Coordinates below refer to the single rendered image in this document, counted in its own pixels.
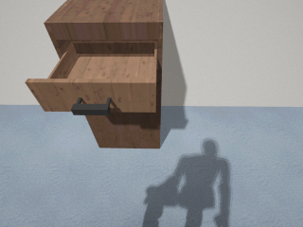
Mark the drawer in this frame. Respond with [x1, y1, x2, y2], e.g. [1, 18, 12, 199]
[25, 42, 157, 113]

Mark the cabinet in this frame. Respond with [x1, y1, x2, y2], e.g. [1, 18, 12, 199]
[44, 0, 164, 149]

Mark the handle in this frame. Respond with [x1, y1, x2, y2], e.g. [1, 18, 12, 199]
[71, 97, 112, 115]

